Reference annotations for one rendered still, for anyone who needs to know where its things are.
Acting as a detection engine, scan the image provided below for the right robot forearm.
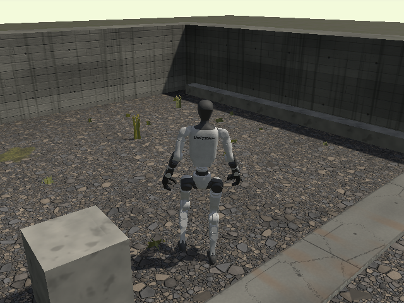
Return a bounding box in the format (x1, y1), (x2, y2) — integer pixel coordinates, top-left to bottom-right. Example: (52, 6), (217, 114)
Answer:
(228, 153), (240, 176)

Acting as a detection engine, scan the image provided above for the left robot thigh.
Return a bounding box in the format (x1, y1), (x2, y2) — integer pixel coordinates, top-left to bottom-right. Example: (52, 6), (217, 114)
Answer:
(180, 175), (193, 211)

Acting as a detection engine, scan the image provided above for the robot right upper arm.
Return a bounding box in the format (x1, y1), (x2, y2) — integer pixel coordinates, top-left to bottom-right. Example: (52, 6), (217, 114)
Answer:
(217, 128), (234, 163)

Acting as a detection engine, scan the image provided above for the robot left upper arm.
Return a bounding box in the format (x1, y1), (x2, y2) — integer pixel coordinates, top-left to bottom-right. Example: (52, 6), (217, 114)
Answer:
(173, 126), (191, 162)

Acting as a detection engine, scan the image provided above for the robot left hand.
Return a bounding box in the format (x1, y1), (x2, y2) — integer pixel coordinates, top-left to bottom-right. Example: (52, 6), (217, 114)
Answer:
(162, 175), (177, 191)

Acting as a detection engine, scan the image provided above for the robot left foot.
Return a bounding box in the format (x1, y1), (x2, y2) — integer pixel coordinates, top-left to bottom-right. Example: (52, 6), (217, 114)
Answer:
(177, 240), (187, 252)

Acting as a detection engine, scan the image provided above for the left robot forearm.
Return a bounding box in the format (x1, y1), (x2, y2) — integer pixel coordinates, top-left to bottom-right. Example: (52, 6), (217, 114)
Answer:
(164, 152), (179, 178)

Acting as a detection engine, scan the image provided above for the robot right hand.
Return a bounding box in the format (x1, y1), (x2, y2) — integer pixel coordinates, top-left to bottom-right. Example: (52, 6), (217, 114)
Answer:
(227, 174), (241, 186)

